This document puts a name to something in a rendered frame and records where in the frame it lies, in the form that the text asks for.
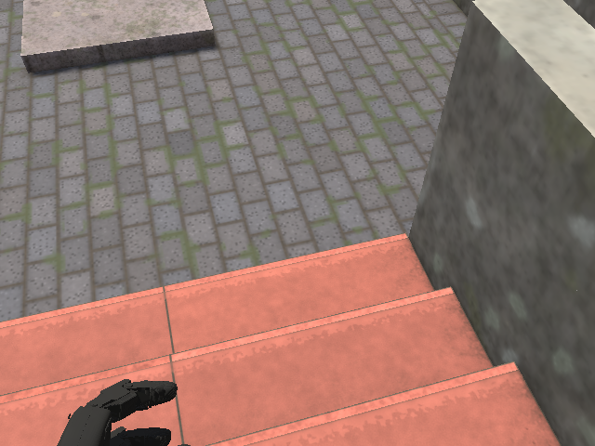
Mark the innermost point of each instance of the robot left hand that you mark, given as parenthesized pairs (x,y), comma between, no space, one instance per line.
(91,425)

